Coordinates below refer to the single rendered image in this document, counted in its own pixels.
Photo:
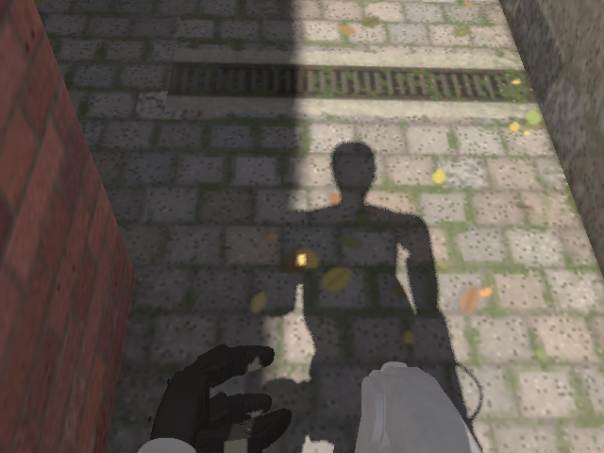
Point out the left robot hand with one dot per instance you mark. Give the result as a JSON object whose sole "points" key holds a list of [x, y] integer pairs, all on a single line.
{"points": [[186, 411]]}

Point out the right robot thigh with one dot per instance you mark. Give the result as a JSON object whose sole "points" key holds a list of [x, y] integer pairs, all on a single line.
{"points": [[406, 410]]}

